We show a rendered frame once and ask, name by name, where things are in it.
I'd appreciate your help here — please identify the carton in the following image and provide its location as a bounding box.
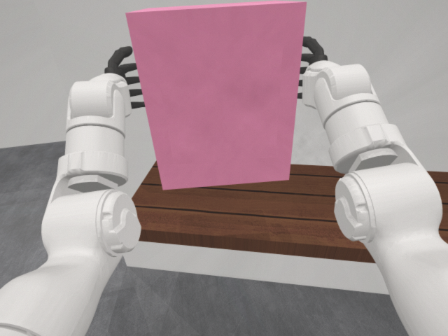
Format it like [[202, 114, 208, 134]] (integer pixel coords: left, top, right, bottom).
[[125, 1, 307, 190]]

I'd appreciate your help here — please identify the right robot forearm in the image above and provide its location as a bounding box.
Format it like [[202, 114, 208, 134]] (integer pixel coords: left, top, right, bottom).
[[302, 60, 442, 222]]

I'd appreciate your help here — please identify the robot right hand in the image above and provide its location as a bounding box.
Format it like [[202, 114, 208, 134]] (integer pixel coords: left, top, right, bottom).
[[297, 36, 328, 99]]

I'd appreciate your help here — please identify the table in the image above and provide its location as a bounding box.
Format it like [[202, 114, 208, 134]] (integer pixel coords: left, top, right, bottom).
[[132, 161, 448, 263]]

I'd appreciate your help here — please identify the robot left hand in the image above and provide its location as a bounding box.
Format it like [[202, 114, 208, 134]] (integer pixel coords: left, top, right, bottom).
[[104, 46, 145, 109]]

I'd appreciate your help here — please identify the left robot forearm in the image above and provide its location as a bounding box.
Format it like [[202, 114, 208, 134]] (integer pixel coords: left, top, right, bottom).
[[41, 73, 132, 247]]

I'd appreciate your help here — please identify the robot right upper arm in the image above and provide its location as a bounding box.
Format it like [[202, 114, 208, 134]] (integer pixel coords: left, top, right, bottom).
[[334, 162, 448, 336]]

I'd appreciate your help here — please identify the robot left upper arm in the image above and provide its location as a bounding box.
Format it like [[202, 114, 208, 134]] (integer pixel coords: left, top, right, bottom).
[[0, 189, 141, 336]]

